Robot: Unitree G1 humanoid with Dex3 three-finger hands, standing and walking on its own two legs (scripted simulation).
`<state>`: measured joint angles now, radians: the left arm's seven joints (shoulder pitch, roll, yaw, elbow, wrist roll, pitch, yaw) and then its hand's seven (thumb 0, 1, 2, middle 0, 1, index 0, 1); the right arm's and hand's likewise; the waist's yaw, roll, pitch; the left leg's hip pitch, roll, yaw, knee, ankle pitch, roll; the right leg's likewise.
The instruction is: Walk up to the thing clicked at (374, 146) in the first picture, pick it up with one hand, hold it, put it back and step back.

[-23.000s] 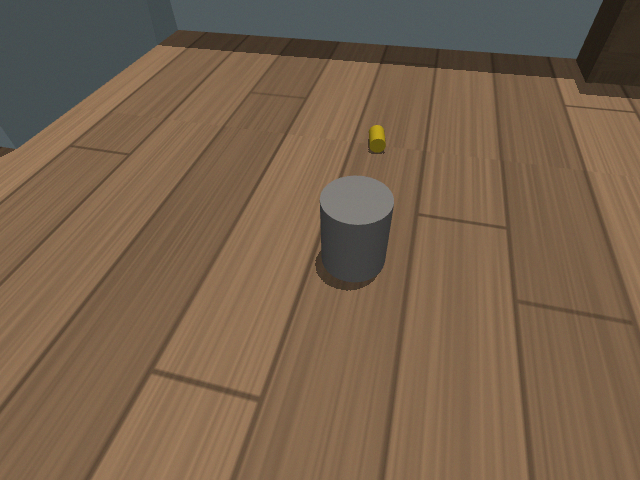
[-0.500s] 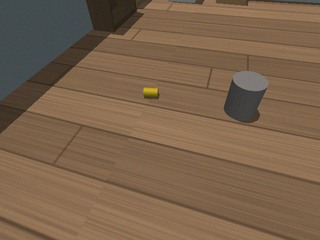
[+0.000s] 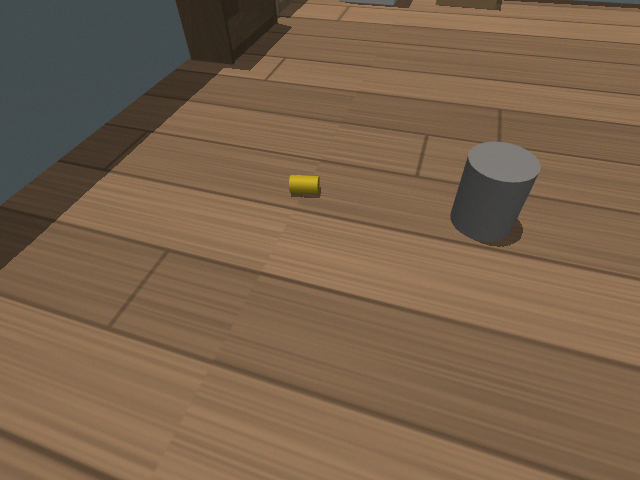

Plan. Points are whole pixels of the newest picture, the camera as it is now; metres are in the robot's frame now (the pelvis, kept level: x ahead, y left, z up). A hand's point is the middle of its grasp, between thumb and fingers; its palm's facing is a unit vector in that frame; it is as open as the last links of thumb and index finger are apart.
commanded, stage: stand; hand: left
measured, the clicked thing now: (304, 184) +1.54 +0.11 -0.74
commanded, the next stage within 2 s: walk up in 0.66 s
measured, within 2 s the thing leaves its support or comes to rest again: neither
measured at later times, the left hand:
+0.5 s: hand out of the picture +0.07 +0.25 -0.16, palm faces -0.03 -0.94 -0.35, open 7.4 cm
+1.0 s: hand out of the picture +0.15 +0.24 -0.14, palm faces -0.04 -0.89 -0.46, open 7.4 cm
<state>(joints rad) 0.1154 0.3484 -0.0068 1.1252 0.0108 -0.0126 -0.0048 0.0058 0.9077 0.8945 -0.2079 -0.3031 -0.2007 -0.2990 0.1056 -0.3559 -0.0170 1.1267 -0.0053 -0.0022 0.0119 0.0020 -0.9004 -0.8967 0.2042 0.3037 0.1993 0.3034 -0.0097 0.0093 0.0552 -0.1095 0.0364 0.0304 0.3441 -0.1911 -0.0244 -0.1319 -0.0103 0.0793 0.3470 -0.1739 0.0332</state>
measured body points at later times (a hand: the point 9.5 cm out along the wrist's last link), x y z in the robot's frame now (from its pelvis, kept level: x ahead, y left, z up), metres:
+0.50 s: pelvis +0.00 +0.00 +0.00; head +0.00 +0.00 +0.45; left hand +0.07 +0.30 -0.13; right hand +0.07 -0.30 -0.13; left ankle +0.00 +0.13 -0.75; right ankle +0.01 -0.14 -0.75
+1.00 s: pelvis +0.07 -0.06 -0.03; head +0.06 -0.09 +0.42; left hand +0.15 +0.29 -0.11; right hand +0.09 -0.41 -0.16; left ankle +0.00 +0.11 -0.72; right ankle +0.12 -0.17 -0.75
